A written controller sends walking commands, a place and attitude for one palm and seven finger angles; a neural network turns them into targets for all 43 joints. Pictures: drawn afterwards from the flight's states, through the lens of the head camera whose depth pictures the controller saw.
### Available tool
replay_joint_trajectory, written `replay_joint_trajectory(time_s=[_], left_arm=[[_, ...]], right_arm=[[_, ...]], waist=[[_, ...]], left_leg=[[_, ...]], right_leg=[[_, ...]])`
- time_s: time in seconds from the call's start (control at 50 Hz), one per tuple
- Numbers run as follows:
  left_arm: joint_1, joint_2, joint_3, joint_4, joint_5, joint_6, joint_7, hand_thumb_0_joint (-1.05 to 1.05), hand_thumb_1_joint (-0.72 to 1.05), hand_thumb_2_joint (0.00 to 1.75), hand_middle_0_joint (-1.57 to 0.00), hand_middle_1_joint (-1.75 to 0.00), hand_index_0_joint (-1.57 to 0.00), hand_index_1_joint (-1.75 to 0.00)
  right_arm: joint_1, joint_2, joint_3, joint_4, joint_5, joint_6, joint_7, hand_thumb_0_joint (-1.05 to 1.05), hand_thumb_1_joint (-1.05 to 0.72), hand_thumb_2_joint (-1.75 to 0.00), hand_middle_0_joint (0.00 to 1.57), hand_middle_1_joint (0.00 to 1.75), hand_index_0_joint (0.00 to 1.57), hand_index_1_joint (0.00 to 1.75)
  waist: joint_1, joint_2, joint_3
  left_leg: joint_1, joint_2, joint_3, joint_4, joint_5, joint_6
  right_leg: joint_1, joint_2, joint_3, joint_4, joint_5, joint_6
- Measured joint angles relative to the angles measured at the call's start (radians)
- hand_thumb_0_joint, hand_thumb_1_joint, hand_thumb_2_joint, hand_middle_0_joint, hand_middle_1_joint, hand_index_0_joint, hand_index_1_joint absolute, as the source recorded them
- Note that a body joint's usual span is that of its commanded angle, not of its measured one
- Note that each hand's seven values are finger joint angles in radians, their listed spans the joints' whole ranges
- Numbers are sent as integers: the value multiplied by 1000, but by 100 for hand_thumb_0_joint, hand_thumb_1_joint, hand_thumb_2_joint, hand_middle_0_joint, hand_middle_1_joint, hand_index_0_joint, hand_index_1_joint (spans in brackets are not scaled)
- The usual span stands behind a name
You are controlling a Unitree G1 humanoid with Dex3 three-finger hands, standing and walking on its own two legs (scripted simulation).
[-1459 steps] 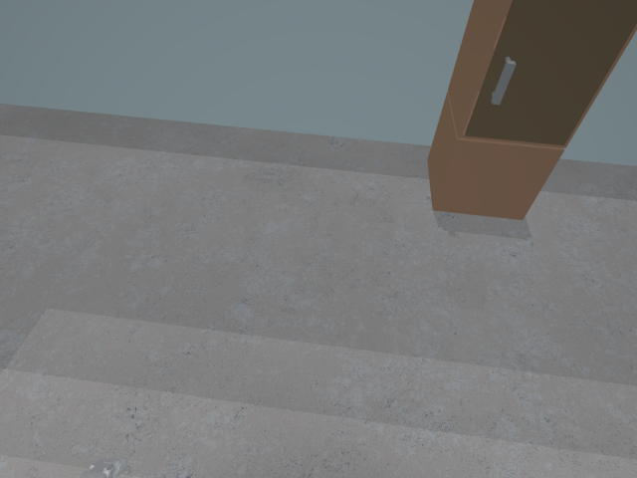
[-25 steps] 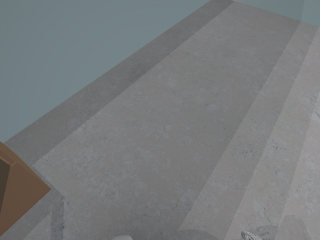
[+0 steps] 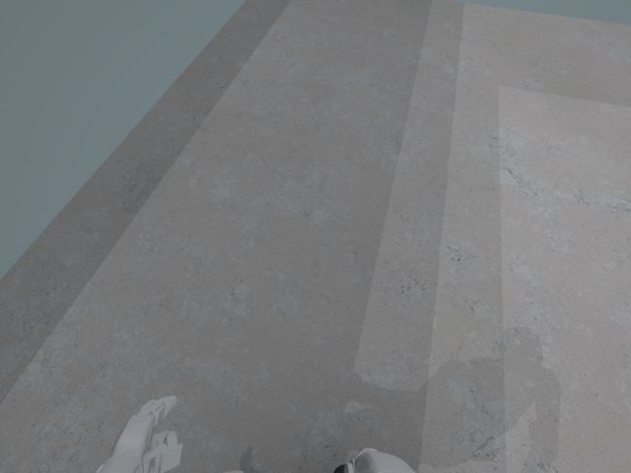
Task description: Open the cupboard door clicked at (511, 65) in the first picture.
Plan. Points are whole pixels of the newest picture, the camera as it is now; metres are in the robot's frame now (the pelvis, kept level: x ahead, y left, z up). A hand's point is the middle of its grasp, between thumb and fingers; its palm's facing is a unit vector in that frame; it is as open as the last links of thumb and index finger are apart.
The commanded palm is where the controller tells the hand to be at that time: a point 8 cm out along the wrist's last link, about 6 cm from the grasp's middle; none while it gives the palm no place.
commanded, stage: walk to a spot facing it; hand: left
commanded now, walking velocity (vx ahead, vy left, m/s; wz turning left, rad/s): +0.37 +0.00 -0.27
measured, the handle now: out of the picture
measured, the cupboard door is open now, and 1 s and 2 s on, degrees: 51 51 51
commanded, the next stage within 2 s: turn to face it in 0.76 s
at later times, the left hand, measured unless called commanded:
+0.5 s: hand (183, 391) +0.25 +0.21 -0.16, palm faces -0.08 -0.98 -0.19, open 7.3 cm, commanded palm none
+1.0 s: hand (254, 250) +0.53 +0.12 -0.17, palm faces -0.16 -0.98 -0.15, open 7.3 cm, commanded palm none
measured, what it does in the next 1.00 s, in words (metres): walks ahead: left foot, then right foot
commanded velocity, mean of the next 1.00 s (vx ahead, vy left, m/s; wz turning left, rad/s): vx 0.28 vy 0.00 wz -0.06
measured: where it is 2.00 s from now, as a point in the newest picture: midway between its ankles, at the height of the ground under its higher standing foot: (357, 327)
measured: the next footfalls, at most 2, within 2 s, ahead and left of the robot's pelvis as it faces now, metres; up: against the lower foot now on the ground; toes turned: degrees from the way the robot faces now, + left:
left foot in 0.36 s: +0.30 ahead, +0.13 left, +0.00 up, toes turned -1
right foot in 0.68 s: +0.40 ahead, -0.17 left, +0.00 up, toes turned -18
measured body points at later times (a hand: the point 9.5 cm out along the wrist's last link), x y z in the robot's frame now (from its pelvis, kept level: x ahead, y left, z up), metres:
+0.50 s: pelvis +0.23 +0.01 +0.02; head +0.26 +0.02 +0.47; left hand +0.26 +0.26 -0.14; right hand +0.28 -0.23 -0.12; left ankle +0.26 +0.13 -0.72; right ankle +0.16 -0.09 -0.64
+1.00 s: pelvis +0.46 -0.05 +0.01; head +0.49 -0.03 +0.46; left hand +0.54 +0.17 -0.16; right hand +0.45 -0.29 -0.13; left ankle +0.51 +0.06 -0.72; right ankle +0.37 -0.16 -0.71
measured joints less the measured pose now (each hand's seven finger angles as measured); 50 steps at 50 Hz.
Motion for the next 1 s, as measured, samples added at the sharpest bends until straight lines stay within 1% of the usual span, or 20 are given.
replay_joint_trajectory(time_s=[0.06, 0.16, 0.3, 0.34, 0.36, 0.42, 0.46, 0.48, 0.52, 0.58, 0.66, 0.68, 0.7, 0.74, 0.76, 0.8, 0.84, 0.92, 0.96, 1.0], left_arm=[[54, -16, -7, 29, 4, 5, 18, 0, 91, 90, -19, -30, -20, -30], [141, -39, -3, 87, 6, -6, 25, 0, 93, 89, -20, -30, -20, -30], [251, -34, -2, 148, 6, -24, 21, 0, 93, 89, -20, -30, -20, -30], [289, -35, -1, 163, 4, -23, 24, 0, 92, 89, -20, -30, -20, -30], [312, -40, 0, 169, 2, -21, 24, 0, 92, 89, -20, -30, -20, -30], [313, -27, 1, 199, 5, 2, 22, 1, 92, 89, -20, -30, -20, -30], [293, -22, 5, 202, 12, 12, 17, 1, 92, 90, -19, -30, -20, -30], [278, -22, 7, 196, 15, 16, 13, 1, 92, 90, -19, -30, -20, -30], [243, -27, 8, 172, 16, 20, 5, 1, 92, 90, -19, -30, -20, -30], [194, -41, 3, 136, 15, 15, -5, 1, 92, 90, -19, -30, -20, -30], [148, -38, 3, 109, 17, 4, -12, 1, 91, 90, -19, -30, -20, -30], [144, -29, 4, 101, 19, -2, -12, 1, 91, 90, -19, -30, -20, -30], [136, -22, 7, 97, 21, -13, -9, 1, 91, 90, -19, -30, -20, -30], [116, -34, 8, 101, 14, -23, 6, 0, 91, 90, -19, -30, -20, -30], [116, -42, 5, 101, 12, -23, 13, 0, 91, 90, -19, -30, -20, -30], [130, -50, 2, 105, 13, -20, 25, 0, 91, 90, -19, -30, -20, -30], [151, -53, 0, 120, 15, -18, 32, 0, 91, 90, -19, -30, -20, -30], [187, -46, 1, 162, 11, -13, 33, 0, 93, 89, -20, -30, -20, -30], [205, -53, -5, 177, 6, -8, 29, 0, 93, 89, -20, -30, -20, -30], [209, -45, -11, 192, 1, 6, 34, 0, 93, 89, -20, -30, -20, -30]], right_arm=[[-80, 6, -10, -33, -8, -2, 3, 2, -91, -89, 20, 30, 20, 30], [-182, 29, -16, -105, -15, -21, 18, 1, -91, -89, 20, 30, 19, 30], [-271, 37, -18, -124, -13, -37, 29, 1, -91, -89, 20, 30, 19, 30], [-285, 33, -14, -127, -16, -50, 27, 1, -91, -89, 20, 30, 19, 30], [-291, 24, -12, -134, -21, -63, 26, 1, -91, -89, 20, 30, 20, 30], [-295, 43, -5, -141, -31, -80, 14, 1, -91, -89, 20, 30, 20, 30], [-260, 53, 0, -136, -31, -85, 9, 0, -91, -89, 20, 30, 20, 30], [-240, 56, 1, -126, -30, -86, 5, 0, -91, -89, 20, 30, 20, 30], [-201, 56, -1, -97, -27, -86, -2, 0, -91, -89, 20, 30, 20, 30], [-150, 27, -13, -51, -26, -74, -4, 0, -94, -89, 21, 30, 20, 30], [-82, 2, -22, 0, -24, -48, 6, 0, -93, -89, 21, 30, 20, 30], [-59, 1, -22, 7, -22, -42, 7, 0, -93, -89, 21, 30, 20, 30], [-44, -1, -22, 17, -17, -35, 9, 0, -93, -89, 21, 30, 20, 30], [-51, -13, -26, 41, -11, -10, 13, 1, -92, -89, 20, 30, 20, 30], [-60, -17, -29, 46, -10, -3, 14, 1, -92, -89, 20, 30, 20, 30], [-80, -14, -30, 42, -10, -1, 14, 1, -92, -89, 20, 30, 19, 30], [-105, 0, -29, 23, -11, -5, 15, 1, -92, -89, 20, 29, 19, 30], [-149, 32, -19, -28, -13, -34, 19, 1, -91, -89, 20, 29, 19, 30], [-152, 32, -13, -46, -14, -59, 18, 1, -91, -89, 20, 29, 19, 30], [-158, 53, -6, -40, -18, -70, 8, 1, -91, -89, 20, 29, 19, 30]], waist=[[-4, -4, -20], [22, -20, -61], [90, -19, -85], [103, -19, -90], [108, -4, -97], [97, -38, -81], [88, -45, -85], [87, -44, -83], [87, -32, -76], [78, -5, -66], [55, 7, -63], [51, -3, -69], [52, -13, -73], [50, 10, -57], [48, 18, -54], [43, 14, -61], [38, -6, -73], [35, -41, -84], [36, -23, -90], [33, -41, -102]], left_leg=[[-146, 0, -23, 10, 84, -2], [-245, -4, -26, -231, 211, -6], [-171, -56, -14, -531, 272, 5], [-107, -76, 2, -629, 299, 22], [-82, -71, -8, -661, 322, 48], [-62, -86, 29, -585, 259, 64], [-23, -91, 37, -614, 234, 57], [1, -91, 38, -641, 237, 49], [52, -87, 41, -699, 243, 45], [121, -73, 50, -755, 231, 36], [186, -44, 70, -712, 142, 3], [185, -42, 72, -665, 101, -1], [160, -37, 74, -575, 55, 7], [67, -29, 17, -318, -25, 26], [16, -31, -3, -220, -26, 32], [-70, -35, -10, -139, -4, 33], [-121, -33, 2, -184, 32, 29], [-112, -40, 29, -470, 208, 14], [-70, -45, 26, -598, 307, 29], [-66, -64, 31, -556, 229, 57]], right_leg=[[77, 24, 26, -106, 12, 10], [183, 43, 79, -252, 34, 6], [320, 49, 119, -301, -46, 30], [336, 45, 131, -250, -106, 44], [308, 53, 131, -166, -146, 48], [141, 23, 126, 275, -220, 51], [34, -3, 105, 439, -176, 60], [-9, -19, 96, 463, -151, 66], [-64, -51, 83, 404, -113, 76], [-83, -83, 63, 189, -71, 83], [-26, -81, 29, -30, 6, 81], [5, -79, 32, -79, -10, 70], [7, -80, 38, -79, 38, 68], [22, -60, 20, -27, 13, 68], [46, -52, 12, -37, -7, 68], [95, -43, 6, -88, -20, 70], [144, -40, 9, -150, -13, 77], [219, -42, 22, -207, -37, 92], [235, -37, 16, -161, -91, 107], [196, -55, 26, -18, -196, 109]])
